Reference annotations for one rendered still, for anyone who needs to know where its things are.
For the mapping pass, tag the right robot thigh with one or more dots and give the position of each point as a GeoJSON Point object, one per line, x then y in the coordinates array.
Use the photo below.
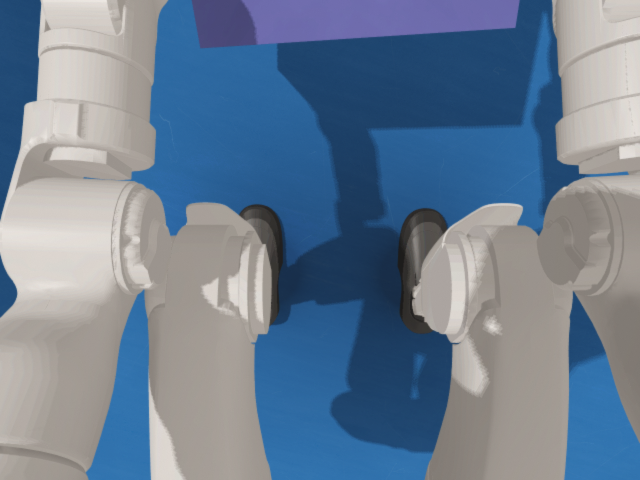
{"type": "Point", "coordinates": [507, 410]}

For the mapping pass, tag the left robot upper arm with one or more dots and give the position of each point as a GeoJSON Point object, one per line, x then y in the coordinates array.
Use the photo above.
{"type": "Point", "coordinates": [79, 251]}

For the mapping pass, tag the right robot foot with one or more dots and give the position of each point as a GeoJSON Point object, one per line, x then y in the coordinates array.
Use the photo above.
{"type": "Point", "coordinates": [420, 231]}

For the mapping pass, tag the carton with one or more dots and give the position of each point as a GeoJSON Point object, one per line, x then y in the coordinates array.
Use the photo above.
{"type": "Point", "coordinates": [224, 23]}

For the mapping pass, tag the right robot upper arm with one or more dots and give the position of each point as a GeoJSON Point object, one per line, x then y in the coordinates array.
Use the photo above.
{"type": "Point", "coordinates": [590, 244]}

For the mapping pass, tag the robot right forearm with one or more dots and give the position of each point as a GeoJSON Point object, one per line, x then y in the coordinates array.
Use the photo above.
{"type": "Point", "coordinates": [598, 47]}

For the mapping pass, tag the robot left forearm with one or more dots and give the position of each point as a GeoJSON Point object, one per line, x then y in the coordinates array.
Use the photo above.
{"type": "Point", "coordinates": [92, 114]}

